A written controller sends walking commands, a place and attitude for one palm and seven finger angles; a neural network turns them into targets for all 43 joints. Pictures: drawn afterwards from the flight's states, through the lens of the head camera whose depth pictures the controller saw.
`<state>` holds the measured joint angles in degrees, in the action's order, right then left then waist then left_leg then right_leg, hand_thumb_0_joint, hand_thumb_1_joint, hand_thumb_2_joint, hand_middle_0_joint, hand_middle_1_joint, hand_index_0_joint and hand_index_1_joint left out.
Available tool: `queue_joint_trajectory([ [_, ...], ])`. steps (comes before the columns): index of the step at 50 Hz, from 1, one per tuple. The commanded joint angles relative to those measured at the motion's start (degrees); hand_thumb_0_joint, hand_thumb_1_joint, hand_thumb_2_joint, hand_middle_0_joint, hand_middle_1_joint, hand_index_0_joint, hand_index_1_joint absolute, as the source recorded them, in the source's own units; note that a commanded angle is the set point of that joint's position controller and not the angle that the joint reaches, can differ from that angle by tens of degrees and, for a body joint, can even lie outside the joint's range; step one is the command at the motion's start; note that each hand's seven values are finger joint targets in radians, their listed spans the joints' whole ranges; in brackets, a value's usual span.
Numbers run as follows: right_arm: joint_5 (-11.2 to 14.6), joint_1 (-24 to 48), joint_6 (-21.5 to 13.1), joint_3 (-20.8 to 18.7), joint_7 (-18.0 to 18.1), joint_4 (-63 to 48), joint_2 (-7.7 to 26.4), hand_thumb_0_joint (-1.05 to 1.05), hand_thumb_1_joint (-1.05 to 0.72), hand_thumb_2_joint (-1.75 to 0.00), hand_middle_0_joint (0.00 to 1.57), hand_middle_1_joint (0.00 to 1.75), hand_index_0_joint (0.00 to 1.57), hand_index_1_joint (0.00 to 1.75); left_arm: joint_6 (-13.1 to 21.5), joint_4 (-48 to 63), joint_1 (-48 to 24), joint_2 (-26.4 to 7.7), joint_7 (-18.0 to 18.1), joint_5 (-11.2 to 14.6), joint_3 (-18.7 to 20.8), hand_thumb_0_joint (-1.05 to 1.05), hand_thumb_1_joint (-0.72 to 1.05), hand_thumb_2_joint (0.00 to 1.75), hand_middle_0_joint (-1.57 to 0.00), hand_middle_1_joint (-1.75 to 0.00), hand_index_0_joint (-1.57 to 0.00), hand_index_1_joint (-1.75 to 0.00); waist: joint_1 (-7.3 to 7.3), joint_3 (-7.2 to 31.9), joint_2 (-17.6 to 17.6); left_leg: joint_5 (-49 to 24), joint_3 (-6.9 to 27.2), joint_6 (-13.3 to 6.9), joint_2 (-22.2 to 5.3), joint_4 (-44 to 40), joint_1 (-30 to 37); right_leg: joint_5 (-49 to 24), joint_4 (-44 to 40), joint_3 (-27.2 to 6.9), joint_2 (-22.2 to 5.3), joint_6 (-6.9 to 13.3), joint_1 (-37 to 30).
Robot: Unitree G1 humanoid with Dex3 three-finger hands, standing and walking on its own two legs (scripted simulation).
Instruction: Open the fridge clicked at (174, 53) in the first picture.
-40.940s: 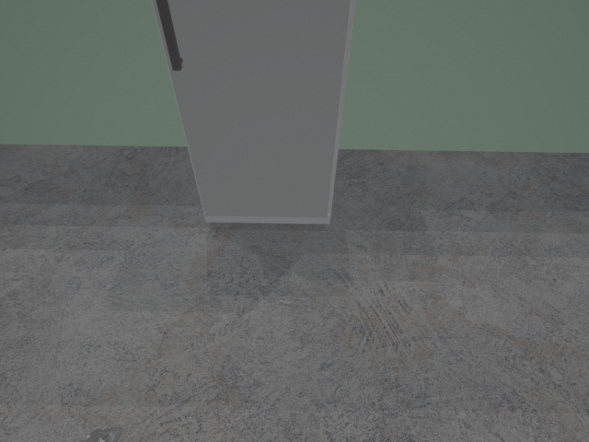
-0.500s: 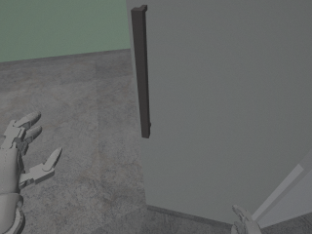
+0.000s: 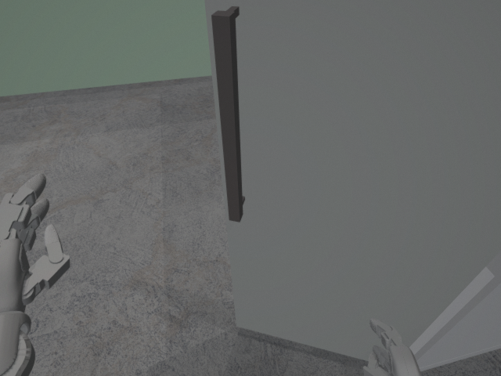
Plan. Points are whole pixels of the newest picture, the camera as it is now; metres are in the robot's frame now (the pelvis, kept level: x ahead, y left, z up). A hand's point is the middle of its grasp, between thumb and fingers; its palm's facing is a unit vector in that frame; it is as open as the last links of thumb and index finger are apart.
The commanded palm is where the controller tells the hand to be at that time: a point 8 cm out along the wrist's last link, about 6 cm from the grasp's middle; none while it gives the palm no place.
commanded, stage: step back with the hand held close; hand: left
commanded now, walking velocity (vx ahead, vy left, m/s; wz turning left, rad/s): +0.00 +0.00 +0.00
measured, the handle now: (235, 134) +0.44 +0.10 +0.19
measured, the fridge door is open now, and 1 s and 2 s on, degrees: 62 62 62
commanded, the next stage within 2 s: stop stepping back and stand still in 1.30 s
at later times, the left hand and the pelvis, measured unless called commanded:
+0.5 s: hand (52, 271) +0.17 +0.27 +0.16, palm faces +0.37 -0.79 -0.48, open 7.4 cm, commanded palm +0.11 +0.31 +0.17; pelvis -0.04 +0.02 -0.01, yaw -2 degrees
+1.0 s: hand out of the picture +0.09 +0.30 +0.18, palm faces +0.49 -0.76 -0.43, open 7.4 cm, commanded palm +0.02 +0.33 +0.17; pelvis -0.11 +0.03 -0.01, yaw +1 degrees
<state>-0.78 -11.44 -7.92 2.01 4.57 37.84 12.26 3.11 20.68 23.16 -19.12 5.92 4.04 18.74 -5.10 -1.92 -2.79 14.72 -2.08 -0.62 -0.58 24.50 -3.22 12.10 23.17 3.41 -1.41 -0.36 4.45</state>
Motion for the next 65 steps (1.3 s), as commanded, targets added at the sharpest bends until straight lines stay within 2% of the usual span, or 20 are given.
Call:
queue_joint_trajectory([
  [1, 0.13, 7.88, -3.22, -2.58, 0.46, -9.37, 6.44, 0.00, -0.90, -0.90, 0.20, 0.30, 0.20, 0.30, 3.97, 11.87, -6.65, -10.72, 0.58, -0.04, 6.00, 0.00, 0.90, 0.90, -0.20, -0.30, -0.20, -0.30, 0.43, 2.60, -0.54, -9.90, 1.66, -0.30, -0.19, -5.01, -3.59, -5.43, -3.80, -1.10, 0.81, 1.10, -0.16],
  [4, 0.13, 8.19, -3.31, -2.65, 0.45, -9.79, 6.63, 0.00, -0.90, -0.90, 0.20, 0.30, 0.20, 0.30, 4.24, 14.05, -8.53, -11.76, 0.57, 0.02, 6.60, 0.00, 0.90, 0.90, -0.20, -0.30, -0.20, -0.30, 0.28, 3.94, -0.29, -9.97, 1.69, -0.56, -0.10, -4.90, -2.99, -5.42, -4.03, -1.35, 0.71, 1.01, -0.81],
  [5, 0.77, 8.33, -2.18, -2.34, 0.22, -12.50, 7.61, 0.00, -0.90, -0.90, 0.20, 0.30, 0.20, 0.30, 7.40, 18.65, -16.25, -19.52, 1.33, -0.46, 13.96, 0.00, 0.90, 0.90, -0.20, -0.30, -0.20, -0.30, 2.51, -0.71, 0.61, -4.34, 1.99, -1.63, -1.01, -2.98, -8.59, -5.77, -7.65, -7.30, -1.92, 0.95, 5.16],
  [7, 0.12, 7.84, -0.74, -2.48, 0.15, -10.96, 6.39, 0.00, -0.90, -0.90, 0.20, 0.30, 0.20, 0.30, 7.53, 10.93, -4.67, -12.30, 0.63, -0.77, 8.48, 0.00, 0.90, 0.90, -0.20, -0.30, -0.20, -0.30, 2.87, -0.90, 7.31, -4.61, 2.23, -1.88, -0.53, -0.18, -7.21, -4.14, -9.55, -8.54, -4.03, 1.31, 9.01],
  [13, -0.06, 6.11, 1.56, -3.96, 0.21, -13.08, 7.63, 0.00, -0.90, -0.90, 0.20, 0.30, 0.20, 0.30, 9.30, 15.57, 3.07, -13.10, 1.30, -1.31, 9.90, 0.00, 0.90, 0.90, -0.20, -0.30, -0.20, -0.30, 2.95, 11.63, -0.58, -19.51, 2.25, -1.09, -2.76, 0.16, -5.78, -20.39, -0.01, -5.17, -4.24, 0.75, 2.67],
  [19, 0.54, 6.36, 3.35, -4.43, 0.76, -15.83, 7.06, 0.00, -0.90, -0.90, 0.20, 0.30, 0.20, 0.30, 9.91, 20.00, 6.54, -15.74, 2.17, -0.95, 13.28, 0.00, 0.90, 0.90, -0.20, -0.30, -0.20, -0.30, 3.12, 13.91, 1.93, -21.36, 3.63, -1.35, -4.10, 0.27, -10.34, -24.38, 5.22, -5.41, -3.21, 0.17, 0.99],
  [27, 0.64, 5.27, 2.16, -4.61, 1.01, -15.97, 8.44, 0.00, -0.90, -0.90, 0.20, 0.30, 0.20, 0.30, 11.61, 17.74, 3.88, -13.53, 2.63, -2.16, 12.26, 0.00, 0.90, 0.90, -0.20, -0.30, -0.20, -0.30, 3.52, 5.84, -3.92, 7.48, 7.34, -4.31, -7.03, -6.73, -30.24, -8.40, 10.96, -5.92, -0.57, -0.38, -2.14],
  [31, 0.75, 4.06, 0.93, -4.81, 0.86, -15.62, 8.66, 0.00, -0.90, -0.90, 0.20, 0.30, 0.20, 0.30, 12.81, 17.19, 1.03, -12.63, 2.71, -3.19, 11.59, 0.00, 0.90, 0.90, -0.20, -0.30, -0.20, -0.30, 3.90, 3.47, -1.74, 21.85, 7.82, -5.39, -6.88, -5.99, -37.40, -0.47, 11.22, -7.71, -0.92, -0.21, -1.64],
  [36, 0.04, 2.44, -0.11, -4.66, 0.37, -14.50, 7.82, 0.00, -0.90, -0.90, 0.20, 0.30, 0.20, 0.30, 14.07, 19.65, -2.36, -14.20, 3.40, -3.56, 11.52, 0.00, 0.90, 0.90, -0.20, -0.30, -0.20, -0.30, 4.55, 2.25, 6.54, 19.69, 5.06, -2.96, -1.77, 7.26, -26.79, 19.71, -2.93, -15.24, -6.69, 3.04, 15.87],
  [39, -0.08, 1.64, -0.31, -3.99, 0.12, -12.43, 6.90, 0.00, -0.90, -0.90, 0.20, 0.30, 0.20, 0.30, 14.69, 21.51, -2.82, -15.29, 4.33, -2.94, 11.53, 0.00, 0.90, 0.90, -0.20, -0.30, -0.20, -0.30, 5.41, 5.21, 8.04, 11.90, 4.18, -1.43, -0.40, 14.07, -13.94, 20.57, -5.37, -13.83, -10.26, 4.80, 26.09],
  [41, -0.16, 1.95, -0.70, -3.98, 0.46, -12.94, 7.73, 0.00, -0.90, -0.90, 0.20, 0.30, 0.20, 0.30, 15.23, 23.47, -2.56, -15.72, 4.61, -2.85, 12.25, 0.00, 0.90, 0.90, -0.20, -0.30, -0.20, -0.30, 5.63, 5.45, 0.30, 15.54, 8.96, -2.63, -3.07, 4.62, -16.87, 18.22, 1.67, -9.06, -5.64, 2.41, 23.84],
  [43, -0.36, 3.61, -1.85, -4.49, 1.05, -13.80, 9.22, 0.00, -0.90, -0.90, 0.20, 0.30, 0.20, 0.30, 15.94, 24.36, -0.81, -15.72, 4.69, -3.75, 14.61, 0.00, 0.90, 0.90, -0.20, -0.30, -0.20, -0.30, 4.63, 6.68, -17.41, 30.68, 24.94, -7.56, -14.90, -16.21, -34.72, 9.17, 28.21, -2.94, 4.00, -0.98, 6.63],
  [44, -0.74, 3.38, -2.14, -4.80, 0.90, -13.35, 7.83, 0.00, -0.90, -0.90, 0.20, 0.30, 0.20, 0.30, 15.86, 24.21, -1.00, -16.06, 4.67, -4.03, 15.52, 0.00, 0.90, 0.90, -0.20, -0.30, -0.20, -0.30, 4.60, 6.60, -16.08, 27.49, 26.60, -9.03, -17.66, -18.11, -36.76, 9.92, 38.18, -3.96, 5.14, -0.86, 5.88],
  [47, -0.22, 3.16, -2.89, -6.37, -0.30, -12.04, 7.95, 0.00, -0.90, -0.90, 0.20, 0.30, 0.20, 0.30, 16.35, 19.47, 2.97, -14.59, 4.18, -3.21, 15.67, 0.00, 0.90, 0.90, -0.20, -0.30, -0.20, -0.30, 4.32, 6.99, -6.86, 18.55, 19.88, -8.97, -16.23, -12.99, -30.57, 13.87, 36.08, -4.56, 5.30, -0.37, 8.89],
  [52, -0.36, 3.70, -3.44, -4.99, -1.30, -9.85, 7.01, 0.00, -0.90, -0.90, 0.20, 0.30, 0.20, 0.30, 15.11, 19.71, 5.02, -11.88, 3.11, -1.43, 10.36, 0.00, 0.90, 0.90, -0.20, -0.30, -0.20, -0.30, 4.23, 7.04, -9.23, 11.19, 15.78, -4.24, -12.07, -12.88, -18.81, 14.90, 6.34, -0.57, 5.06, 1.13, 7.86],
  [54, -0.58, 3.35, -3.47, -4.71, -1.43, -8.58, 6.85, 0.00, -0.90, -0.90, 0.20, 0.30, 0.20, 0.30, 15.36, 21.35, 2.99, -12.42, 2.81, -1.41, 9.45, 0.00, 0.90, 0.90, -0.20, -0.30, -0.20, -0.30, 4.22, 9.52, -8.96, -3.52, 12.54, -2.03, -9.72, -7.78, -11.72, 6.09, -5.80, -2.55, 2.86, 1.84, 6.86],
  [57, -0.81, 4.58, -2.15, -4.07, -0.69, -8.36, 5.26, 0.00, -0.90, -0.90, 0.20, 0.30, 0.20, 0.30, 16.06, 22.35, -0.08, -18.32, 3.03, -1.11, 12.60, 0.00, 0.90, 0.90, -0.20, -0.30, -0.20, -0.30, 4.05, 13.85, 5.45, -12.87, 2.67, 1.04, -4.51, 6.74, -1.93, -15.11, -5.68, -10.50, -7.79, 3.73, 15.39],
  [59, -0.28, 4.72, -2.33, -4.58, 0.33, -8.74, 4.90, 0.00, -0.90, -0.90, 0.20, 0.30, 0.20, 0.30, 16.19, 23.95, -1.13, -17.35, 3.01, -0.95, 12.00, 0.00, 0.90, 0.90, -0.20, -0.30, -0.20, -0.30, 4.71, 19.60, 7.69, -24.60, 0.60, 0.42, -3.42, 4.67, 2.44, -27.70, 1.14, -4.80, -4.42, -0.41, 11.98],
  [62, 0.43, 6.50, -1.72, -5.09, 0.46, -11.23, 6.49, 0.00, -0.90, -0.90, 0.20, 0.30, 0.20, 0.30, 15.57, 24.21, 3.59, -19.35, 2.29, -0.07, 15.32, 0.00, 0.90, 0.90, -0.20, -0.30, -0.20, -0.30, 3.81, 19.63, -2.02, -29.76, 5.23, -2.22, -7.29, 1.14, 5.74, -11.97, 5.40, -3.11, 1.54, -2.76, 15.55],
  [65, -0.51, 9.01, -1.03, -5.13, -0.04, -12.50, 6.91, 0.00, -0.90, -0.90, 0.20, 0.30, 0.20, 0.30, 14.89, 21.64, 7.31, -18.14, 1.68, 1.07, 16.21, 0.00, 0.90, 0.90, -0.20, -0.30, -0.20, -0.30, 3.21, 10.41, -12.56, 2.27, 10.20, -1.60, -9.77, -13.53, -14.28, 13.91, 5.43, -1.13, 5.38, 1.20, 8.75],
])
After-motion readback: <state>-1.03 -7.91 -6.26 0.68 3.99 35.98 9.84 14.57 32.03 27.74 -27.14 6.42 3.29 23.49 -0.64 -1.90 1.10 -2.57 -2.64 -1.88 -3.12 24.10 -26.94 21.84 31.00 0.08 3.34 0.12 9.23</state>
